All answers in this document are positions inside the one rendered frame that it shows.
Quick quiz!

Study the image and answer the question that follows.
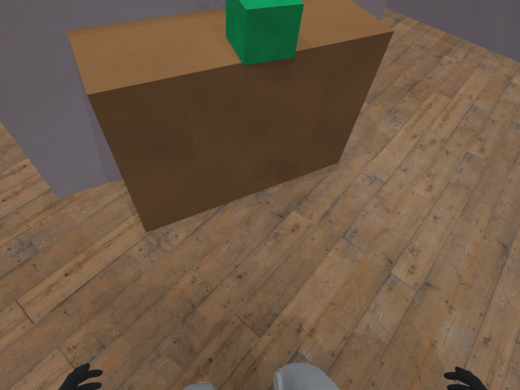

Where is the right robot hand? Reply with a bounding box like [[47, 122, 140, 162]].
[[444, 366, 487, 390]]

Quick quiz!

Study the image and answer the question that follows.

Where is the robot right thigh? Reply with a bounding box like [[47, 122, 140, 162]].
[[274, 362, 340, 390]]

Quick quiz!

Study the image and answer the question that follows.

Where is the carton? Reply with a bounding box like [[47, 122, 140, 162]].
[[226, 0, 304, 65]]

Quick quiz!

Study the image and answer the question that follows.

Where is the left robot hand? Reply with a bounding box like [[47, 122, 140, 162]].
[[59, 363, 102, 390]]

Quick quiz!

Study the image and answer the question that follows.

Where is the pedestal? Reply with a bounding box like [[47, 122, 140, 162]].
[[66, 0, 394, 232]]

